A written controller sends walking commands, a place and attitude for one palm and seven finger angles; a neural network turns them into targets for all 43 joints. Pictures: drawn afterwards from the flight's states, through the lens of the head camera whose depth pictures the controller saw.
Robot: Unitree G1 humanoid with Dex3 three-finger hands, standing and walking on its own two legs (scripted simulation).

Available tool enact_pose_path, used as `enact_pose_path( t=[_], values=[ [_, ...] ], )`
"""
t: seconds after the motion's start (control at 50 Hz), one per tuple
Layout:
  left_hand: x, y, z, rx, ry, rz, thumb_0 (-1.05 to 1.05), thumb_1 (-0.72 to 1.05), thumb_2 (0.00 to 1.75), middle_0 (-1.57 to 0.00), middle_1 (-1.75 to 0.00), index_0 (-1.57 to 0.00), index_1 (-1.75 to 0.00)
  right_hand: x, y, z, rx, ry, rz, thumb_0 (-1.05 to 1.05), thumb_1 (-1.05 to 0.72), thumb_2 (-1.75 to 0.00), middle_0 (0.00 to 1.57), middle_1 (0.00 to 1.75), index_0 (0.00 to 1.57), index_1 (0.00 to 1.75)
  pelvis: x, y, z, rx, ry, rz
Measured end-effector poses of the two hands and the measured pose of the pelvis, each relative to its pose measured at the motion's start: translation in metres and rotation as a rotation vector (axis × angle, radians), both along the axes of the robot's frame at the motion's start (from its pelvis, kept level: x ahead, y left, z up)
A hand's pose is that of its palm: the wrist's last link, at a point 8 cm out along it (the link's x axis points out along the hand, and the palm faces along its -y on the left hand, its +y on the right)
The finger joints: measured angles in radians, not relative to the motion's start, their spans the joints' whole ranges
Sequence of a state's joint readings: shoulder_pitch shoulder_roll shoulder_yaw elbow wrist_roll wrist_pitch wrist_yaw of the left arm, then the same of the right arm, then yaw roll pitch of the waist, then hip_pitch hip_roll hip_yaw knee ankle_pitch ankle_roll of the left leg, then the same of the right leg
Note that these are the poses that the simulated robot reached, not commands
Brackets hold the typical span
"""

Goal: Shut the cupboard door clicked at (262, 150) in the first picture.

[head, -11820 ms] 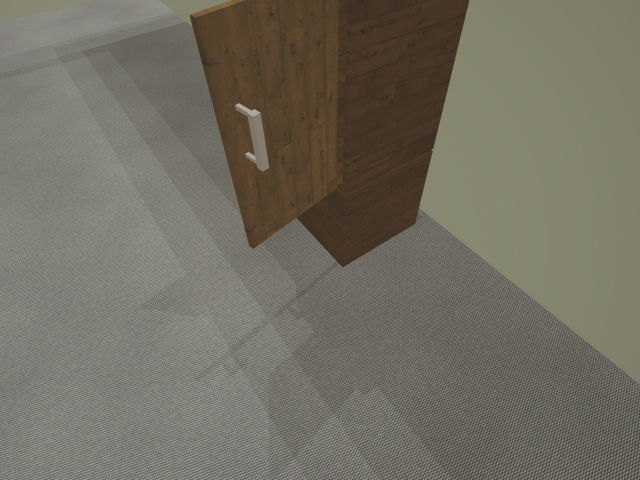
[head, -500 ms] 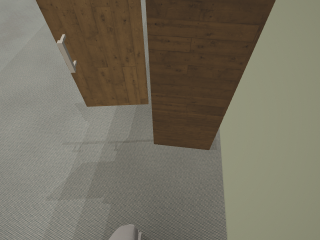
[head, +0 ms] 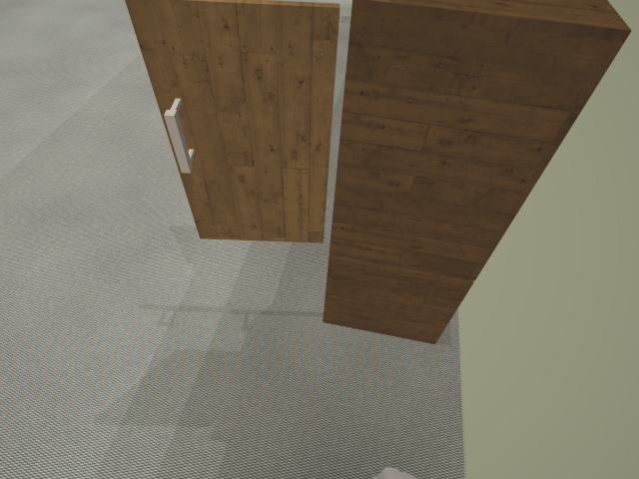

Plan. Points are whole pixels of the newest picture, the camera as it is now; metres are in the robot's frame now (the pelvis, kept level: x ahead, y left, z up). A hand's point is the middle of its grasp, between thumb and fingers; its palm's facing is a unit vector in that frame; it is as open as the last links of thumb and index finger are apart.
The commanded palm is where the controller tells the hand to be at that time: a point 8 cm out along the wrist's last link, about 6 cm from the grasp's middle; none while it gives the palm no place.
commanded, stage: take the last steps up to it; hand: left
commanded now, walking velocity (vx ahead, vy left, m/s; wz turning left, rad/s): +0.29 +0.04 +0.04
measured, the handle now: (181, 136) +0.70 +0.32 +0.00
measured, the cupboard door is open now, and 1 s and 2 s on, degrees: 100 100 100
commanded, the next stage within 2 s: come to a stop and stand still in 0.42 s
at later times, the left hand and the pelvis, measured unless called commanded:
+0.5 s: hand out of the picture +0.12 +0.16 -0.17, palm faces +0.11 -0.98 -0.18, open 7.2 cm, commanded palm none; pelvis +0.15 -0.01 +0.00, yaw +3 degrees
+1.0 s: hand (189, 414) +0.24 +0.22 -0.18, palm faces +0.02 -0.97 -0.24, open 7.3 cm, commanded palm none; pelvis +0.17 +0.01 -0.01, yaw -1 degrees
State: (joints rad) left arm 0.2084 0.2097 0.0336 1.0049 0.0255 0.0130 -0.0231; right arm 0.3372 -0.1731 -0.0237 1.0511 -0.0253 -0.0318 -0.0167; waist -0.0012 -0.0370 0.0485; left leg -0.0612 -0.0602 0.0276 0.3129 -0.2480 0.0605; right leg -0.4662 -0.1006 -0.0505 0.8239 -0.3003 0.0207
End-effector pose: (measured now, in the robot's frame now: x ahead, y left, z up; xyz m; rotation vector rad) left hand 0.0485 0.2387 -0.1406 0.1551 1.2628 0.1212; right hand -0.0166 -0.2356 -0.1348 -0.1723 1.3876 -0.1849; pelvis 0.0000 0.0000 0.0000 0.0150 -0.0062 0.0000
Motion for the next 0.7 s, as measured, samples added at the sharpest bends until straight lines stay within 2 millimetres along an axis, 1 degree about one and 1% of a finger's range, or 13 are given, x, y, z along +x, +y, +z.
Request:
enact_pose_path(
  t=[0.06,0.12,0.16,0.2,0.26,0.32,0.38,0.5,0.54,0.58,0.6,0.64,0.7],
  values=[
    [0.044,-0.013,0.003,0.008,-0.046,-0.044,0.01,0.91,0.90,-0.20,-0.29,-0.20,-0.30,-0.019,-0.005,-0.006,0.019,0.081,-0.048,0.00,-0.92,-0.90,0.21,0.30,0.20,0.29,0.017,-0.010,-0.003,0.012,0.004,-0.009],
    [0.087,-0.029,0.002,0.021,-0.108,-0.075,0.01,0.91,0.90,-0.20,-0.29,-0.20,-0.30,-0.030,-0.013,-0.017,0.043,0.158,-0.084,0.00,-0.92,-0.90,0.20,0.30,0.20,0.29,0.037,-0.023,-0.013,0.022,0.006,-0.012],
    [0.105,-0.038,0.003,0.025,-0.147,-0.074,0.00,0.91,0.90,-0.20,-0.29,-0.20,-0.30,-0.028,-0.017,-0.021,0.056,0.198,-0.091,0.00,-0.92,-0.90,0.20,0.30,0.20,0.29,0.047,-0.029,-0.015,0.007,-0.006,0.002],
    [0.112,-0.044,0.007,0.024,-0.162,-0.050,0.00,0.91,0.90,-0.20,-0.29,-0.20,-0.30,-0.014,-0.022,-0.020,0.063,0.210,-0.082,0.01,-0.92,-0.90,0.20,0.30,0.20,0.29,0.058,-0.033,-0.012,0.000,-0.016,0.021],
    [0.108,-0.051,0.010,0.016,-0.135,-0.001,0.00,0.91,0.90,-0.20,-0.29,-0.20,-0.30,0.024,-0.028,-0.015,0.063,0.177,-0.060,0.01,-0.92,-0.90,0.20,0.30,0.20,0.29,0.075,-0.037,-0.005,-0.003,-0.017,0.037],
    [0.101,-0.043,0.012,0.042,-0.100,0.055,-0.02,0.96,0.90,-0.20,-0.30,-0.20,-0.30,0.073,-0.030,-0.011,0.062,0.106,-0.027,0.01,-0.91,-0.90,0.20,0.30,0.20,0.29,0.092,-0.038,0.001,-0.004,-0.010,0.046],
    [0.088,-0.037,0.010,0.039,-0.020,0.072,-0.02,0.96,0.90,-0.20,-0.30,-0.20,-0.30,0.127,-0.026,-0.010,0.064,0.024,0.007,0.01,-0.92,-0.90,0.20,0.30,0.20,0.29,0.109,-0.034,0.003,-0.005,-0.005,0.050],
    [0.058,-0.032,-0.003,-0.014,0.150,0.136,-0.01,0.93,0.90,-0.20,-0.30,-0.20,-0.30,0.235,-0.003,-0.006,0.054,-0.121,0.096,0.00,-0.92,-0.90,0.20,0.30,0.20,0.29,0.148,-0.012,-0.001,-0.012,-0.001,0.053],
    [0.052,-0.027,-0.010,-0.035,0.202,0.161,0.00,0.93,0.90,-0.20,-0.30,-0.20,-0.30,0.269,0.009,-0.005,0.043,-0.163,0.129,0.00,-0.92,-0.90,0.20,0.30,0.20,0.29,0.163,-0.001,-0.005,-0.016,-0.001,0.055],
    [0.049,-0.021,-0.021,-0.054,0.251,0.176,0.00,0.92,0.90,-0.20,-0.30,-0.20,-0.30,0.299,0.021,-0.008,0.023,-0.215,0.159,0.00,-0.92,-0.90,0.20,0.30,0.20,0.29,0.179,0.012,-0.015,-0.033,0.000,0.050],
    [0.050,-0.017,-0.026,-0.059,0.273,0.180,0.00,0.92,0.90,-0.20,-0.30,-0.20,-0.30,0.310,0.027,-0.008,0.012,-0.235,0.164,0.00,-0.92,-0.90,0.20,0.30,0.20,0.29,0.184,0.017,-0.018,-0.027,0.000,0.053],
    [0.057,-0.010,-0.031,-0.058,0.296,0.181,0.00,0.92,0.90,-0.20,-0.30,-0.20,-0.30,0.325,0.040,-0.006,0.000,-0.249,0.175,0.00,-0.92,-0.90,0.20,0.30,0.20,0.29,0.190,0.023,-0.019,-0.008,-0.007,0.044],
    [0.077,-0.001,-0.031,-0.053,0.293,0.167,0.00,0.92,0.90,-0.20,-0.29,-0.20,-0.30,0.334,0.054,-0.002,-0.004,-0.247,0.176,0.00,-0.92,-0.90,0.20,0.30,0.20,0.29,0.193,0.029,-0.015,-0.010,-0.006,0.034]
  ],
)
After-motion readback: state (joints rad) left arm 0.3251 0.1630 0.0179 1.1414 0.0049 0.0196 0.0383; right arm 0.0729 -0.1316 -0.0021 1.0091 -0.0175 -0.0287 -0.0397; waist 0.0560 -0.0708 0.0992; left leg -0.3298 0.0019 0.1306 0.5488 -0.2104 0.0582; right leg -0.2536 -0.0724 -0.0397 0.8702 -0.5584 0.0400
